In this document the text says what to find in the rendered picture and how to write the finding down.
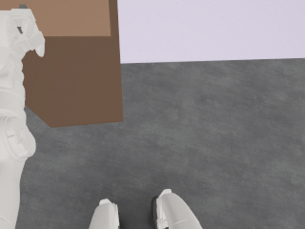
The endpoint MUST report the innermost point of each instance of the robot left hand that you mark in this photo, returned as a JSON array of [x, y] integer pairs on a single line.
[[10, 37]]

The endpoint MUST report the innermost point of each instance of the robot right shin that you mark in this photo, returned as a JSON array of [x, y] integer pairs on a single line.
[[162, 224]]

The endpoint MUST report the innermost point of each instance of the handle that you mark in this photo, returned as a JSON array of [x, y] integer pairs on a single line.
[[21, 6]]

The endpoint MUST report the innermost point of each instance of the drawer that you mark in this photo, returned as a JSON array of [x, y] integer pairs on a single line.
[[67, 17]]

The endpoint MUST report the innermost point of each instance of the cabinet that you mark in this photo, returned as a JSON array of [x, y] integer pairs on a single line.
[[78, 79]]

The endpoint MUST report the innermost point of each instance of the robot left upper arm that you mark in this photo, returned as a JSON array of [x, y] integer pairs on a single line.
[[16, 145]]

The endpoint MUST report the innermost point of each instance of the right robot foot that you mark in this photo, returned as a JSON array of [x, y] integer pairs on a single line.
[[154, 211]]

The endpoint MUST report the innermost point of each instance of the left robot forearm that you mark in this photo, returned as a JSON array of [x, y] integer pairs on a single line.
[[12, 91]]

